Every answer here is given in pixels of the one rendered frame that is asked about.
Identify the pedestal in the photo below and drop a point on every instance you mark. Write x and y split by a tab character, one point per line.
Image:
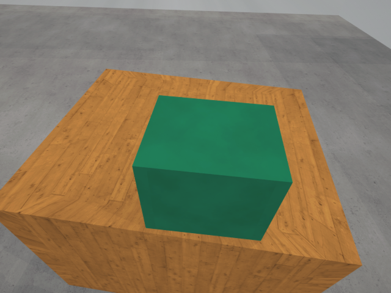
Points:
74	202

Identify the carton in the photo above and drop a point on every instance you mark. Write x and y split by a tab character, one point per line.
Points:
211	167

